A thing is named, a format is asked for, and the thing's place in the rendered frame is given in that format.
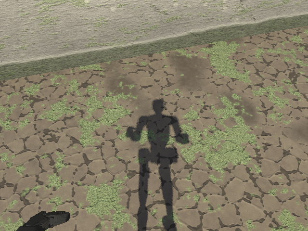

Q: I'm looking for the left robot hand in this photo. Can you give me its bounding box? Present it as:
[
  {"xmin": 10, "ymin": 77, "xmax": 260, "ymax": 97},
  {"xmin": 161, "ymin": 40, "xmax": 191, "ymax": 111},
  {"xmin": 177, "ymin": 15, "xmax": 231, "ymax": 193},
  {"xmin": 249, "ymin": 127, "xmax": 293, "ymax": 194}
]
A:
[{"xmin": 16, "ymin": 211, "xmax": 70, "ymax": 231}]

